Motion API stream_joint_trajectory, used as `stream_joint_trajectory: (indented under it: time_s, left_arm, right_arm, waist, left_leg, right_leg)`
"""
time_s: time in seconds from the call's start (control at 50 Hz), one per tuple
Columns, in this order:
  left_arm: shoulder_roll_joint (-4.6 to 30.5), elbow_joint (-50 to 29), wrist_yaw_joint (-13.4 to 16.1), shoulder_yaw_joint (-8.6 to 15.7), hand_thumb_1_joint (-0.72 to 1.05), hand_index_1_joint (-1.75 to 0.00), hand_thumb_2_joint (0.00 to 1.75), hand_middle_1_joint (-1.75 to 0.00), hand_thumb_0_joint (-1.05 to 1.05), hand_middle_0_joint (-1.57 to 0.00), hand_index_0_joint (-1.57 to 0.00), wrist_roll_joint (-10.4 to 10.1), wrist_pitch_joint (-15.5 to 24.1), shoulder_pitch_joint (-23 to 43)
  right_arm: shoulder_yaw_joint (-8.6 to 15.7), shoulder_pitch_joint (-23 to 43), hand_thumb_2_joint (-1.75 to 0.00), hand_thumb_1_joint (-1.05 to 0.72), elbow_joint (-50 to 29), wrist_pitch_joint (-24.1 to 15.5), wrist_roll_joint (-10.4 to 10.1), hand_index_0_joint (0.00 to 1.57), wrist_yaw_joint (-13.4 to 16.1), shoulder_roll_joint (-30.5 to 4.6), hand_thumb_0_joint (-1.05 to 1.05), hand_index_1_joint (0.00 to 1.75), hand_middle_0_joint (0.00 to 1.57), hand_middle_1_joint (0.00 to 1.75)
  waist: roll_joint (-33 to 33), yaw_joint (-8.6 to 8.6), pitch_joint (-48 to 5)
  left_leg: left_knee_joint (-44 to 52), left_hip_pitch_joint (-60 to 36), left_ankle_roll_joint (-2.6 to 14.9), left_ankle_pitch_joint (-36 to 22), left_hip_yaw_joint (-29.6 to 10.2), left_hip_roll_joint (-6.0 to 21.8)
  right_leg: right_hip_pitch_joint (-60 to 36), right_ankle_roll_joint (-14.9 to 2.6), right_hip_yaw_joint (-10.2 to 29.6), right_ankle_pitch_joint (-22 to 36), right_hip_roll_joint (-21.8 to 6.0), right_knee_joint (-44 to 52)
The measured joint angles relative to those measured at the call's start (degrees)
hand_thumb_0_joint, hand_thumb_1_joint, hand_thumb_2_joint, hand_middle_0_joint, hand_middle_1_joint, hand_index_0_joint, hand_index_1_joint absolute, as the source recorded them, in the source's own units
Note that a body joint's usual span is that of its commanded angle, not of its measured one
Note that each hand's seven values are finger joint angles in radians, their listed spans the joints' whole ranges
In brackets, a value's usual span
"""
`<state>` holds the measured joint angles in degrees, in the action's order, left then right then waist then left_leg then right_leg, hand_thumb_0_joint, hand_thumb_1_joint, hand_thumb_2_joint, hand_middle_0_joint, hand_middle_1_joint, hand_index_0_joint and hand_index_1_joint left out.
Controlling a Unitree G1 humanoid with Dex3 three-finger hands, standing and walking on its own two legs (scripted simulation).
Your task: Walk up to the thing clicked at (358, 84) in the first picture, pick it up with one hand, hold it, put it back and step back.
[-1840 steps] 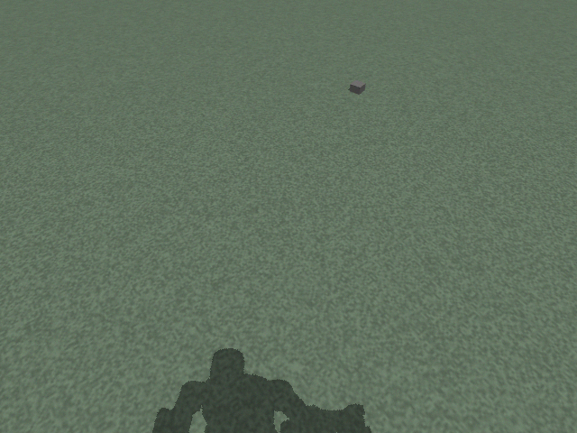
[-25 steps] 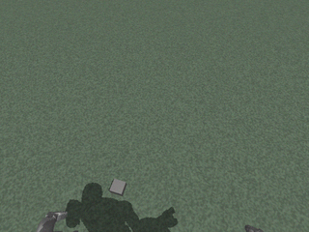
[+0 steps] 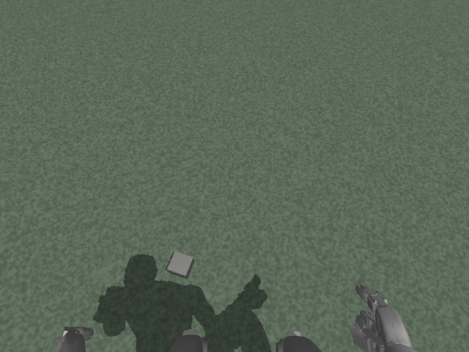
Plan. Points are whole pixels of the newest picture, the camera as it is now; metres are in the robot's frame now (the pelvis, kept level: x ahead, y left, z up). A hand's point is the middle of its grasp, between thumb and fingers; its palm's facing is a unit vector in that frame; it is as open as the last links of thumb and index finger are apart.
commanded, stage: rise first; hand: left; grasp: from above
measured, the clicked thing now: (181, 265) +0.46 +0.21 -0.68
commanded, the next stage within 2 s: none
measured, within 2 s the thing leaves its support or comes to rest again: neither
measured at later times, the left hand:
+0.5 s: hand (134, 299) +0.28 +0.27 -0.35, palm faces -0.08 -0.43 -0.90, open 13.8 cm
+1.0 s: hand (154, 282) +0.35 +0.25 -0.47, palm faces -0.11 -0.45 -0.88, open 13.8 cm
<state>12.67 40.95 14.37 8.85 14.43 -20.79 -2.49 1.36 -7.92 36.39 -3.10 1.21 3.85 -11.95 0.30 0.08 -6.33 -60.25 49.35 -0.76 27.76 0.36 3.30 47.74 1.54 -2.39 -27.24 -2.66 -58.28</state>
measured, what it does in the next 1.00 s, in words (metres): lowers itself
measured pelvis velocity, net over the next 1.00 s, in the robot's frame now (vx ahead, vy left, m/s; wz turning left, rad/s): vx -0.09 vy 0.00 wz -0.08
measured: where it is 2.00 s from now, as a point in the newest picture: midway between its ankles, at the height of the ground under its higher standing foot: outside the picture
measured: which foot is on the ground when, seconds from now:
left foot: down 0.00-1.00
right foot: down 0.00-1.00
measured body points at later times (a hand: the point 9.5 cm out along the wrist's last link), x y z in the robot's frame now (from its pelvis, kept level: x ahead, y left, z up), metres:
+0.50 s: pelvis -0.07 -0.01 -0.19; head +0.12 +0.02 +0.22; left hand +0.28 +0.29 -0.30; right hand +0.05 -0.28 -0.32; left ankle +0.01 +0.12 -0.67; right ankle +0.00 -0.14 -0.67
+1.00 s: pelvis -0.09 +0.00 -0.32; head +0.14 +0.00 +0.07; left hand +0.35 +0.27 -0.42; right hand -0.06 -0.26 -0.46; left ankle +0.01 +0.12 -0.67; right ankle +0.00 -0.14 -0.67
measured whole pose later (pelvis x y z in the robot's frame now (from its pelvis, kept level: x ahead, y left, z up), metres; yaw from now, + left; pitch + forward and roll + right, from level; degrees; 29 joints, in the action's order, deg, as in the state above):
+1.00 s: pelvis -0.09 +0.00 -0.32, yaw -5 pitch +37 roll -4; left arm 30.3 91.8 40.3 23.2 31.5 -27.8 62.6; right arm 1.0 -6.6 52.8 -12.6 6.6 -15.3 -14.6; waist -2.7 11.4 -7.1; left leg -127.6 126.2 -0.4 38.4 -4.4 4.4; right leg 124.4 2.0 -0.8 -37.0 -1.0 -124.8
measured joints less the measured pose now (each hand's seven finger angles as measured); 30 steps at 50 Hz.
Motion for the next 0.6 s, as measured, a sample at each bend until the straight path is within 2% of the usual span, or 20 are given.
stream_joint_trajectory:
  time_s: [0.06,0.12,0.18,0.24,0.32,0.4,0.48,0.6]
  left_arm:
    - [0.0,3.2,2.0,-0.3,-0.50,-1.07,0.96,-1.06,0.00,-0.10,-0.08,2.0,-0.3,2.3]
    - [0.5,8.9,5.0,-0.9,-0.49,-1.07,0.96,-1.06,0.00,-0.09,-0.08,5.1,-0.1,6.8]
    - [0.7,15.0,9.3,-0.8,-0.49,-1.06,0.96,-1.05,0.00,-0.10,-0.08,8.4,-0.2,12.5]
    - [1.0,20.3,15.1,-0.1,-0.49,-1.05,0.97,-1.03,0.00,-0.10,-0.09,11.0,-1.0,18.9]
    - [1.9,26.2,22.5,1.7,-0.49,-1.05,0.99,-1.03,0.00,-0.10,-0.08,11.5,-3.0,28.5]
    - [4.0,31.3,27.2,4.5,-0.49,-1.06,1.01,-1.04,0.00,-0.10,-0.08,11.6,-5.0,38.3]
    - [6.4,35.5,29.5,6.9,-0.49,-1.07,1.02,-1.05,0.00,-0.10,-0.08,12.0,-6.9,45.9]
    - [10.3,41.9,30.3,9.0,-0.49,-1.06,1.03,-1.03,0.00,-0.12,-0.09,13.7,-8.3,53.3]
  right_arm:
    - [-0.3,0.9,-0.89,-0.88,0.2,-0.4,0.3,0.21,0.3,0.2,0.01,0.30,0.20,0.30]
    - [-0.5,1.7,-0.89,-0.88,0.9,-1.5,0.8,0.21,0.3,0.1,0.01,0.30,0.20,0.30]
    - [-0.8,2.2,-0.89,-0.88,2.4,-3.1,1.3,0.21,-0.3,-0.5,0.01,0.30,0.20,0.30]
    - [-1.0,3.0,-0.89,-0.89,4.3,-4.4,1.9,0.21,-1.3,-1.2,0.01,0.30,0.20,0.30]
    - [-0.9,4.6,-0.89,-0.90,7.3,-5.7,3.1,0.21,-3.5,-1.7,0.01,0.30,0.20,0.30]
    - [-0.6,5.6,-0.90,-0.90,10.1,-6.4,4.4,0.21,-6.4,-2.1,0.01,0.30,0.20,0.30]
    - [0.1,5.1,-0.90,-0.90,12.5,-6.4,5.5,0.21,-9.6,-2.4,0.01,0.30,0.20,0.30]
    - [0.8,3.4,-0.90,-0.91,15.6,-6.3,6.6,0.21,-13.1,-2.8,0.01,0.30,0.20,0.30]
  waist:
    - [0.1,-0.15,-1.0]
    - [0.5,-0.17,-2.2]
    - [0.9,-0.02,-3.9]
    - [1.1,0.77,-5.2]
    - [0.9,2.60,-6.1]
    - [0.8,4.56,-5.7]
    - [0.4,6.18,-5.0]
    - [-0.9,8.25,-4.1]
  left_leg:
    - [-2.6,3.0,-0.01,0.8,-0.3,-0.1]
    - [-6.8,8.1,-0.07,1.9,-0.7,-0.1]
    - [-12.7,15.2,-0.19,3.6,-1.2,-0.2]
    - [-19.6,23.3,-0.38,5.3,-1.9,-0.3]
    - [-27.9,33.6,-0.67,6.9,-2.7,-0.2]
    - [-35.2,42.5,-0.89,7.8,-3.3,0.3]
    - [-41.5,50.0,-0.89,8.4,-3.8,0.8]
    - [-50.1,60.0,-0.58,9.0,-4.2,1.3]
  right_leg:
    - [2.9,-0.06,-0.2,-0.9,-0.1,-2.6]
    - [7.9,-0.17,-0.2,-2.2,-0.3,-6.9]
    - [14.9,-0.29,-0.3,-4.1,-0.4,-13.0]
    - [22.8,-0.31,-0.5,-6.0,-0.6,-19.8]
    - [32.9,-0.51,-0.5,-7.7,-0.6,-28.1]
    - [41.8,-0.85,-0.5,-8.4,-0.1,-35.2]
    - [49.4,-0.95,-0.4,-8.5,0.5,-41.2]
    - [59.7,-0.72,0.1,-8.6,1.2,-49.5]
